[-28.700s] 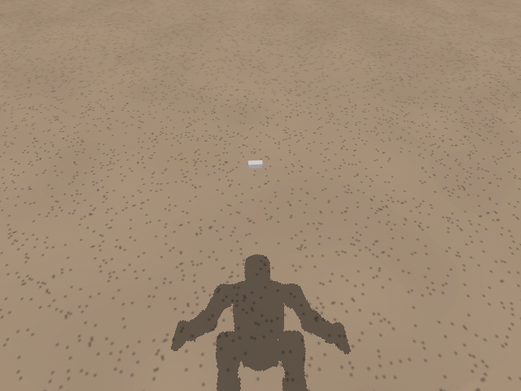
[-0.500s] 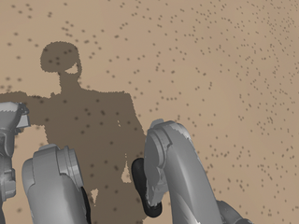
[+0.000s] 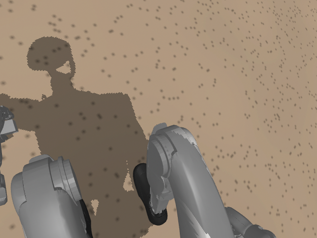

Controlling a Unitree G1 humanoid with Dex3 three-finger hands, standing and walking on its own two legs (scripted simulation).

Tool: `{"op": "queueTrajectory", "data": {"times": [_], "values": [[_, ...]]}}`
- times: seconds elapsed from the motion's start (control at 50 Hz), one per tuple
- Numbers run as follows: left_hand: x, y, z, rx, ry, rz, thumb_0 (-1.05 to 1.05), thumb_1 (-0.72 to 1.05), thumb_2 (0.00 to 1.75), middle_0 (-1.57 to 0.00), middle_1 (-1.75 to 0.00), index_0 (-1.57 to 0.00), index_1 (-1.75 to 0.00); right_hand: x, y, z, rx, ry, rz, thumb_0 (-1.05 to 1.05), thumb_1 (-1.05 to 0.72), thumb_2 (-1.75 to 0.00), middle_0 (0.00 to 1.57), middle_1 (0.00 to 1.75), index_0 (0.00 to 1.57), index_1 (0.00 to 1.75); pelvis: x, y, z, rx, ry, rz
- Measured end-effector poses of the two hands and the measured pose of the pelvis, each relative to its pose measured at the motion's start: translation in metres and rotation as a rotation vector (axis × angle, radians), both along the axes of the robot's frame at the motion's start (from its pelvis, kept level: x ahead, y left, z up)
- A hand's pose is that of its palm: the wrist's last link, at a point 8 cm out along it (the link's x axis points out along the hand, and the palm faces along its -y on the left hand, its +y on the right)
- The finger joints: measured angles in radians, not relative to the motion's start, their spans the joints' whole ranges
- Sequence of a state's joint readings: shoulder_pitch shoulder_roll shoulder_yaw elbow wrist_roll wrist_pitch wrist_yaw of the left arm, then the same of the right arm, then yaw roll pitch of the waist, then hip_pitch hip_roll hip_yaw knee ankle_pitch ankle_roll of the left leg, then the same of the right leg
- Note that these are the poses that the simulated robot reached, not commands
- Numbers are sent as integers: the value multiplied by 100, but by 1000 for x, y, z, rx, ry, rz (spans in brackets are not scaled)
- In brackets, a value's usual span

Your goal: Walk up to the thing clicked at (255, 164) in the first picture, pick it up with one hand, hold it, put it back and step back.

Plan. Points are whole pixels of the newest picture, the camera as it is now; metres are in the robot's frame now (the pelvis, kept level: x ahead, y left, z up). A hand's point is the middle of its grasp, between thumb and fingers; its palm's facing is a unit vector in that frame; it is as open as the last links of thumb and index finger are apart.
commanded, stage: open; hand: left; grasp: from above
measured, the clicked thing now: out of the picture +0.41 +0.30 -0.28
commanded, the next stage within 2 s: withdraw in 0.82 s
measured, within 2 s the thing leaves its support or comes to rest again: neither
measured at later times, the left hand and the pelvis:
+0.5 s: hand out of the picture +0.40 +0.29 -0.24, palm faces -0.41 -0.14 -0.90, open 9.6 cm; pelvis +0.00 +0.00 +0.00, yaw -1 degrees
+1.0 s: hand out of the picture +0.39 +0.29 -0.24, palm faces -0.44 -0.15 -0.89, open 11.3 cm; pelvis +0.00 +0.00 +0.00, yaw -1 degrees
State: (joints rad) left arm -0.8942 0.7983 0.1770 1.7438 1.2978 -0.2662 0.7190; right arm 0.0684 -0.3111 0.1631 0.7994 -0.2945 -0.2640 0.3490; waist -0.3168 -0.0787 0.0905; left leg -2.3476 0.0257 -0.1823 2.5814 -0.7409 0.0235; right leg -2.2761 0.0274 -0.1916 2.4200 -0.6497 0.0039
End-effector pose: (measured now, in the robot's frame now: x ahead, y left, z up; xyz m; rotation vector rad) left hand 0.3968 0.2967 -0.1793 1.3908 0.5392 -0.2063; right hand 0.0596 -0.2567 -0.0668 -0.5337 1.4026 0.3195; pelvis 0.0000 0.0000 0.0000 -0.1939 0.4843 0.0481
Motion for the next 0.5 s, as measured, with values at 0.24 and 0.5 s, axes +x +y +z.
{"op": "queueTrajectory", "data": {"times": [0.24,0.5], "values": [[-11,1,-4,8,-9,-79,0,38,28,-87,-31,-86,-26,-6,7,9,-13,13,35,1,-90,-90,20,30,20,30,-2,3,1,-18,-10,-3],[2,-6,-4,34,-45,-41,0,16,43,-65,-46,-66,-42,11,-3,14,1,-36,65,1,-90,-90,20,30,20,30,-2,2,1,-15,-10,-4]]}}
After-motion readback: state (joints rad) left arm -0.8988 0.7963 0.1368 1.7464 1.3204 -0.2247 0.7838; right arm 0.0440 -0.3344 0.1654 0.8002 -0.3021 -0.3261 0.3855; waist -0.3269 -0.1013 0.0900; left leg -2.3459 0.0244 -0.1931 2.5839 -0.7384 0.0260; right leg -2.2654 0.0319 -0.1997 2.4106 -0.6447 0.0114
